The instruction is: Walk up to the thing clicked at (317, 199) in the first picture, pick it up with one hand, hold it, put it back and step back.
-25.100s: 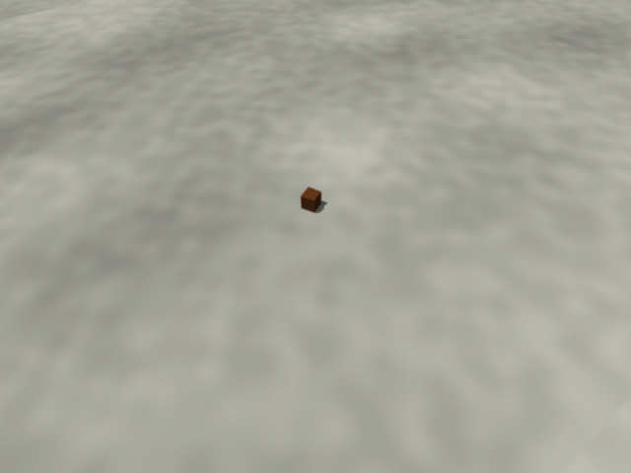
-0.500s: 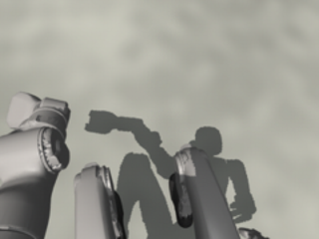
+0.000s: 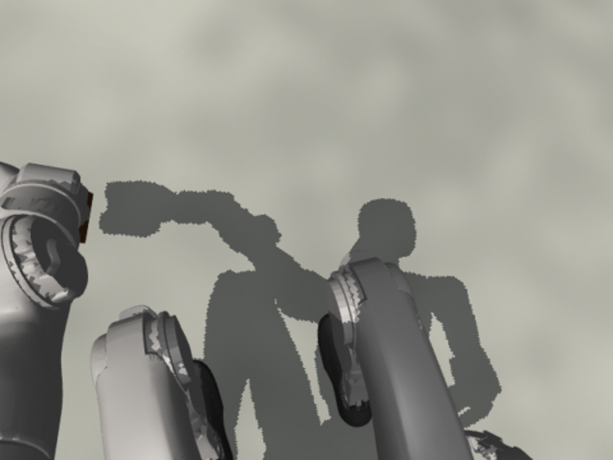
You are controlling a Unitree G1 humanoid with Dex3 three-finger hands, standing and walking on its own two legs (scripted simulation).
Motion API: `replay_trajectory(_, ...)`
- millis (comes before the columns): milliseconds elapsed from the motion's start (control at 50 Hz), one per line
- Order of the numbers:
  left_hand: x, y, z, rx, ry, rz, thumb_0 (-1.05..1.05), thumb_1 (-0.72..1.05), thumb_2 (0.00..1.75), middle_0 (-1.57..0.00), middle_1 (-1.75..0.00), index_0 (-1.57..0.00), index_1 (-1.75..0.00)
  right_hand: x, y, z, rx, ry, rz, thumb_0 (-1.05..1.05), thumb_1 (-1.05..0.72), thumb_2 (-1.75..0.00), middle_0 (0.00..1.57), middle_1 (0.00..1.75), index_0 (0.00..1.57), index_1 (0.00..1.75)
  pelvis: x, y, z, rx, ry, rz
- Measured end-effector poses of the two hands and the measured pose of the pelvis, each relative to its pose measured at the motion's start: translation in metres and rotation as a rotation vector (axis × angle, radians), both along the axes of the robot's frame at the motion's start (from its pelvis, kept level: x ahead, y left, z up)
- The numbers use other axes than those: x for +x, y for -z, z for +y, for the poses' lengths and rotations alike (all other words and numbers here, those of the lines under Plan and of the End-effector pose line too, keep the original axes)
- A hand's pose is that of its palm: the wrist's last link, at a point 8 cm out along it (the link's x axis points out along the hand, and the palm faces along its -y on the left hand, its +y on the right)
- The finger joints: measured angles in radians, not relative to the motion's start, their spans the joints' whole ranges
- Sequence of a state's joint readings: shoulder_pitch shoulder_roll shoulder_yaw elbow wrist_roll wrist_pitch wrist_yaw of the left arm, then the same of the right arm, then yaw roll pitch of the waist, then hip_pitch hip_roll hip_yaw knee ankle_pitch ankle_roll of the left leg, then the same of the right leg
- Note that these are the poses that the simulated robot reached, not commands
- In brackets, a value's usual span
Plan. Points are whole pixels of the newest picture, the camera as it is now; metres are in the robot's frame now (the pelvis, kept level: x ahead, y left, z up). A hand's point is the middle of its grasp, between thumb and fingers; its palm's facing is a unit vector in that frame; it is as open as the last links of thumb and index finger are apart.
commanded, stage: crouch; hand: left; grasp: from above
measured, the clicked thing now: (48, 211) +0.47 +0.27 -0.19
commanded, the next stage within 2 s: lower in 0.28 s
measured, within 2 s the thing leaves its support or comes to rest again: rests again in 1.44 s
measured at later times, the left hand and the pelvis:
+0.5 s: hand (47, 208) +0.48 +0.27 -0.19, palm faces -0.08 -0.45 -0.89, open 10.2 cm; pelvis +0.00 +0.01 -0.02, yaw -3 degrees
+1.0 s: hand (73, 212) +0.48 +0.26 -0.25, palm faces -0.10 -0.45 -0.89, open 10.2 cm; pelvis -0.01 +0.01 -0.02, yaw -5 degrees
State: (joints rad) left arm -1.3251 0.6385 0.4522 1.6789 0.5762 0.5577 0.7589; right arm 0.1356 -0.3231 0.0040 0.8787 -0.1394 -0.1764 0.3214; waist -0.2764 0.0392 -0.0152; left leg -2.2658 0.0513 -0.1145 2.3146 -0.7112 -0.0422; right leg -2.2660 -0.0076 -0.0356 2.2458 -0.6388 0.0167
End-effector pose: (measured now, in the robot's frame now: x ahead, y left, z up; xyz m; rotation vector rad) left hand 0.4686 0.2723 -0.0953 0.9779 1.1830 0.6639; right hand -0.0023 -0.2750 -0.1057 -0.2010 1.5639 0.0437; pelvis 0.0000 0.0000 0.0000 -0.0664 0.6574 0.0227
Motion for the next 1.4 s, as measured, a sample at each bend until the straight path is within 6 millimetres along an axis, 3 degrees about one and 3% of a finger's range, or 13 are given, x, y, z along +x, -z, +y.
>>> replay_trajectory(180, 0.006, 0.022, 0.005, -0.003, -0.001, -0.004, -0.02, -0.10, 0.56, -0.73, -0.57, -0.77, -0.50, -0.013, 0.003, 0.005, 0.018, -0.014, 0.052, 0.00, -0.92, -0.90, 0.19, 0.30, 0.19, 0.29, -0.001, 0.011, 0.002, -0.018, 0.002, -0.018)
replay_trajectory(500, 0.008, 0.040, 0.008, 0.002, 0.027, 0.008, -0.02, -0.11, 0.57, -0.74, -0.56, -0.77, -0.51, -0.026, -0.005, 0.013, 0.033, -0.026, 0.080, 0.00, -0.92, -0.90, 0.19, 0.30, 0.19, 0.29, -0.003, 0.017, 0.007, -0.054, 0.007, -0.041)
replay_trajectory(900, 0.006, 0.086, 0.001, -0.010, 0.038, 0.022, -0.02, -0.13, 0.58, -0.77, -0.54, -0.80, -0.49, -0.036, -0.018, 0.022, 0.071, -0.105, 0.136, 0.00, -0.92, -0.90, 0.19, 0.30, 0.19, 0.30, -0.006, 0.023, 0.010, -0.089, 0.014, -0.073)
replay_trajectory(1400, 0.008, 0.120, -0.003, -0.011, 0.022, 0.016, -0.02, -0.13, 0.58, -0.77, -0.54, -0.81, -0.47, -0.039, -0.031, 0.032, 0.109, -0.158, 0.148, 0.00, -0.93, -0.90, 0.19, 0.30, 0.19, 0.30, -0.007, 0.029, 0.012, -0.128, 0.030, -0.101)
